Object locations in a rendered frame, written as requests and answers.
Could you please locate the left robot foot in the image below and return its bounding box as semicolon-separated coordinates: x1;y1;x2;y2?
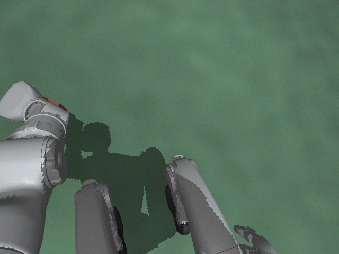
113;206;127;254

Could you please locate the left robot hand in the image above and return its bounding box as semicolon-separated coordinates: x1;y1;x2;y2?
0;81;42;122

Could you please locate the left robot arm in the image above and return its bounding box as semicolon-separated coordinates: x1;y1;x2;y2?
0;98;70;254

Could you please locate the right robot hand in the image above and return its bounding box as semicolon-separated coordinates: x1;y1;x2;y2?
234;225;278;254

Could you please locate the cube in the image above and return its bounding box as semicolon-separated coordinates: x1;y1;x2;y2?
42;96;68;111

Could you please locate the right robot foot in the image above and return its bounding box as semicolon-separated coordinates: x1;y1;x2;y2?
165;185;190;235

